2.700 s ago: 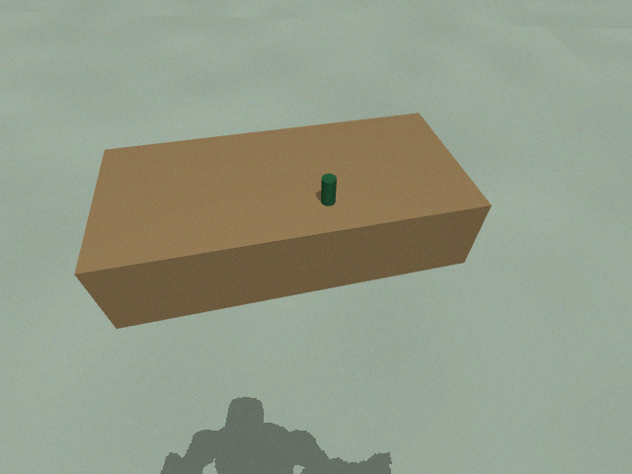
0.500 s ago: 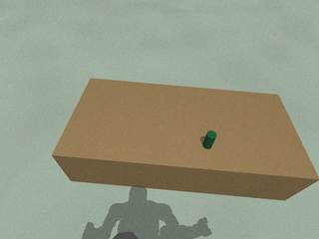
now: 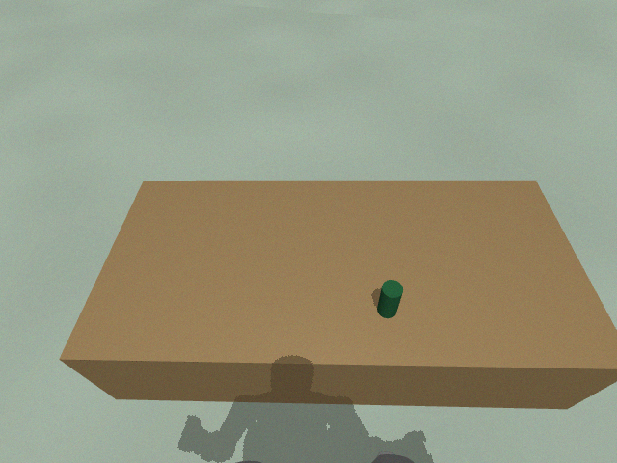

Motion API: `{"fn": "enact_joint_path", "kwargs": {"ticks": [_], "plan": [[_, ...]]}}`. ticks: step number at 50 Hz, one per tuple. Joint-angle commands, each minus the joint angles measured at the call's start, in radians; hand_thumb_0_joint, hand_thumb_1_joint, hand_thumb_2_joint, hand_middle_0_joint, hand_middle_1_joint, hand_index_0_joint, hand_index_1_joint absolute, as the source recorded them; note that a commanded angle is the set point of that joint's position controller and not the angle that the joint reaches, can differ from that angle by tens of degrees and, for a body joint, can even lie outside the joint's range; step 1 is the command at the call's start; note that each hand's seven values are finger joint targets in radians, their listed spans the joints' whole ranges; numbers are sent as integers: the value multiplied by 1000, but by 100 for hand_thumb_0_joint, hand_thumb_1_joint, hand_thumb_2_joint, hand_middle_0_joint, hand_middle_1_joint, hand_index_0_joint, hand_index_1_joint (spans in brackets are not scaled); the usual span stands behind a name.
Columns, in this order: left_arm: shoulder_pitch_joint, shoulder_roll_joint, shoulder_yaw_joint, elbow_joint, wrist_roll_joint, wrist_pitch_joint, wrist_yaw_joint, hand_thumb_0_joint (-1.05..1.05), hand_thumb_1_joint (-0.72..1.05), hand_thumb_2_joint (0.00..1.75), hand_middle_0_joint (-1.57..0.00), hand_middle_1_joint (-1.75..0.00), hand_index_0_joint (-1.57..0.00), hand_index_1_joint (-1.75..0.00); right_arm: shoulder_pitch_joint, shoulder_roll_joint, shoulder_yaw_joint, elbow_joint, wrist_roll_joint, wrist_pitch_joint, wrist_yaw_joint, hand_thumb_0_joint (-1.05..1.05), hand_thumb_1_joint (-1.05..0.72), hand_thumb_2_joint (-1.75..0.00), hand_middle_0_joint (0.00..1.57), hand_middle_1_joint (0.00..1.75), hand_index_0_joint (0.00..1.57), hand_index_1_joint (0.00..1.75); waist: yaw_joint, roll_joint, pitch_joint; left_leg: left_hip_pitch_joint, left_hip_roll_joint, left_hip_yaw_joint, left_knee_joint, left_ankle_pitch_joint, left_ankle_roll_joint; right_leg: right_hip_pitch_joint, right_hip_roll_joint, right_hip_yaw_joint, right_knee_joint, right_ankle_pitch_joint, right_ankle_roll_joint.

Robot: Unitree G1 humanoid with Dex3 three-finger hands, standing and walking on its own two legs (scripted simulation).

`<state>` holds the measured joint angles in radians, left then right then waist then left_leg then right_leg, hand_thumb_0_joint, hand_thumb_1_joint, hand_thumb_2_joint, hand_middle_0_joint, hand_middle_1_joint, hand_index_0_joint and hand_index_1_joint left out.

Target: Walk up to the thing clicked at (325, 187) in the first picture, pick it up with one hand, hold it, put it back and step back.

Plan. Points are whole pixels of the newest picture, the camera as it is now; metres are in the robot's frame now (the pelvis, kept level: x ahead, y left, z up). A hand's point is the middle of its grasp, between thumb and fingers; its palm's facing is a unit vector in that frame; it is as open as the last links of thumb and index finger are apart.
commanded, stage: walk up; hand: right
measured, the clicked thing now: (389, 299) +0.55 -0.18 -0.36
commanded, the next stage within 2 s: stand in 1.52 s
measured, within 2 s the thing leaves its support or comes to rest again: neither
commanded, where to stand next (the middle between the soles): +0.08 +0.02 m, yaw +0 degrees
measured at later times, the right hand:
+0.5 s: hand out of the picture +0.12 -0.25 -0.13, palm faces -0.06 +0.93 -0.36, open 7.4 cm
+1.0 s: hand (490, 457) +0.16 -0.23 -0.12, palm faces -0.05 +0.95 -0.32, open 7.4 cm
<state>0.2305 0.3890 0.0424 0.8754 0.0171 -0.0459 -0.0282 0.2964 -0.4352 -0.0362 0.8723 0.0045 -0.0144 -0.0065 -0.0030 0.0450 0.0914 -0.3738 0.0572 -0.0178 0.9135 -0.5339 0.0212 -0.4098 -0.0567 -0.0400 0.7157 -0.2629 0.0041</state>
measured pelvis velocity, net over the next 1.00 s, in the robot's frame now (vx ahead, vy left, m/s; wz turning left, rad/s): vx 0.05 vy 0.01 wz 0.05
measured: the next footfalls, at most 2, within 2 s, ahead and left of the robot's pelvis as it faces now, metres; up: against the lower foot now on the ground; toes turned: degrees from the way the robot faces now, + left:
left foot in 0.16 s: +0.08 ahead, +0.13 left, +0.00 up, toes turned +3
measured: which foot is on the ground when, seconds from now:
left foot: up 0.00-0.14, down 0.16-1.00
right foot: down 0.00-1.00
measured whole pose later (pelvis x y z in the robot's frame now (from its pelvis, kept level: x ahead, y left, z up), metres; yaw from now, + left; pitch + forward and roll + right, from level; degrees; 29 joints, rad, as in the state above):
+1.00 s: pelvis +0.05 +0.01 +0.03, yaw +3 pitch -3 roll +0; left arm 0.08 0.36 0.00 1.16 0.01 -0.02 0.00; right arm 0.06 -0.35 -0.02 1.13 0.00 0.01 0.02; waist 0.02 0.01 0.05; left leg -0.12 0.01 0.01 0.37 -0.20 0.00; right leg -0.15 -0.08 -0.07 0.36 -0.16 0.04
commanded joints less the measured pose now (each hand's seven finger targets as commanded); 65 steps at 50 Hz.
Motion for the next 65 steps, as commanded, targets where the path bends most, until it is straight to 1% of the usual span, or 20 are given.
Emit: {"fn": "enact_joint_path", "kwargs": {"ticks": [1, 2, 5, 7, 8, 9, 10, 11, 12, 13, 15, 16, 18, 21, 25, 30, 35, 44, 60, 65], "plan": [[-8, 294, 71, -45, 3, -19, 35, 0, 90, 90, -20, -30, -20, -30, 67, -171, -44, -4, 3, -19, -11, 0, -90, -90, 20, 30, 20, 30, 10, -292, -114, -87, 12, -11, -11, 24, 4, 154, -237, 289, -287, 118, -200], [-8, 287, 68, -44, 4, -18, 36, 0, 90, 90, -20, -30, -20, -30, 59, -169, -44, 7, 1, -15, -8, 0, -90, -90, 20, 30, 20, 30, 19, -290, -120, -70, 0, -1, -46, 28, 1, 158, -228, 275, -279, 144, -199], [-55, 289, 62, -40, -4, -8, 39, 0, 90, 90, -20, -30, -20, -30, 34, -155, -44, 30, -8, -11, -2, 0, -90, -90, 20, 30, 20, 30, 3, -268, -133, 32, -30, 48, -191, 117, 6, 97, -224, 223, -226, 207, -194], [-92, 269, 49, -36, -14, 1, 41, 0, 90, 90, -20, -30, -20, -30, 31, -162, -51, 46, -19, -13, 0, 0, -90, -90, 20, 30, 20, 30, -20, -223, -133, 132, -47, 60, -322, 236, 17, 24, -206, 185, -170, 166, -160], [-85, 243, 38, -32, -18, 4, 41, 0, 90, 90, -20, -30, -20, -30, 18, -185, -59, 46, -28, -16, 0, 0, -90, -90, 20, 30, 20, 30, -16, -166, -131, 172, -13, 2, -363, 272, 31, -27, -190, 174, -148, 117, -127], [-85, 213, 31, -27, -24, 5, 41, 0, 90, 90, -20, -30, -20, -30, -39, -223, -66, 29, -30, -18, 3, 0, -90, -90, 20, 30, 20, 30, 8, -31, -128, 109, 95, -180, -423, 256, 67, -25, -107, 103, -109, -27, -72], [-95, 216, 32, -2, -25, 10, 44, 0, 90, 90, -20, -30, -20, -30, -116, -237, -65, 24, -13, -15, 9, 0, -90, -90, 20, 30, 20, 30, 26, 23, -101, 19, 140, -219, -450, 196, 127, 45, -19, 41, -59, -177, -51], [-90, 213, 30, 11, -20, 11, 45, 0, 90, 90, -20, -30, -20, -30, -132, -224, -57, 23, -17, -14, 13, 0, -90, -90, 20, 30, 20, 30, 32, 22, -99, 4, 147, -210, -456, 204, 139, 77, -2, 33, -60, -194, -47], [-90, 201, 27, 35, -18, 5, 44, 0, 90, 90, -20, -30, -20, -30, -142, -193, -42, 39, -14, -12, 13, 0, -90, -90, 20, 30, 20, 30, 43, 8, -86, -42, 128, -185, -452, 221, 116, 134, -9, 49, -105, -164, -47], [-79, 215, 28, 47, -14, -2, 44, 0, 90, 90, -20, -30, -20, -30, -168, -179, -35, 41, -11, -8, 13, 0, -90, -90, 20, 30, 20, 30, 50, -10, -76, -55, 86, -130, -420, 233, 78, 162, -48, 82, -181, -106, -56], [-92, 264, 32, 65, -8, -12, 44, 0, 90, 90, -20, -30, -20, -30, -149, -163, -29, 64, -10, -1, 15, 0, -90, -90, 20, 30, 20, 30, 19, -49, -85, 21, 10, -47, -327, 239, 28, 116, -153, 214, -280, -58, -105], [-130, 277, 31, 64, -6, -11, 44, 0, 90, 90, -20, -30, -20, -30, -131, -166, -31, 79, -12, 1, 13, 0, -90, -90, 20, 30, 20, 30, -4, -56, -89, 52, 2, -38, -327, 230, 24, 94, -172, 221, -283, -44, -115], [-171, 251, 20, 69, -9, -7, 45, 0, 90, 90, -20, -30, -20, -30, -122, -167, -34, 104, -14, 1, 15, 0, -90, -90, 20, 30, 20, 30, -13, -52, -96, 109, 26, -70, -393, 264, 36, 68, -134, 157, -266, -34, -87], [-157, 207, 5, 100, -15, -4, 41, 0, 90, 90, -20, -30, -20, -30, -176, -172, -28, 116, -11, -7, 17, 0, -90, -90, 20, 30, 20, 30, 18, -10, -125, 87, 89, -141, -490, 324, 59, 176, -52, 50, -217, 25, -43], [-155, 208, 2, 136, -21, -2, 40, 0, 90, 90, -20, -30, -20, -30, -211, -169, -24, 133, -11, -8, 11, 0, -90, -90, 20, 30, 20, 30, 25, 3, -136, 118, 78, -104, -504, 424, 40, 236, -72, 45, -234, 146, -38], [-173, 204, -5, 173, -19, 1, 40, 0, 90, 90, -20, -30, -20, -30, -258, -160, -22, 152, -8, 2, 13, 0, -90, -90, 20, 30, 20, 30, 28, -1, -113, 141, 75, -97, -552, 383, 31, 251, -79, 42, -307, 132, -26], [-194, 203, -7, 197, -16, -1, 40, 0, 90, 90, -20, -30, -20, -30, -268, -150, -23, 172, -6, 4, 14, 0, -90, -90, 20, 30, 20, 30, 19, -21, -139, 214, 67, -79, -570, 459, 18, 274, -97, 47, -347, 203, -18], [-216, 197, -1, 223, -7, -2, 42, 0, 90, 90, -20, -30, -20, -30, -288, -138, -26, 193, -5, 10, 17, 0, -90, -90, 20, 30, 20, 30, 12, -50, -126, 248, 60, -60, -606, 467, 6, 281, -106, 47, -410, 194, -4], [-217, 190, 11, 219, 2, 3, 42, 0, 90, 90, -20, -30, -20, -30, -265, -129, -27, 208, -12, 11, 16, 0, -90, -90, 20, 30, 20, 30, 11, -53, -118, 237, 57, -62, -634, 429, -1, 304, -100, 52, -437, 142, -10], [-213, 191, 15, 208, 1, 3, 42, 0, 90, 90, -20, -30, -20, -30, -250, -133, -25, 206, -13, 10, 14, 0, -90, -90, 20, 30, 20, 30, 12, -53, -134, 240, 54, -55, -623, 449, -2, 320, -107, 56, -428, 184, -11]]}}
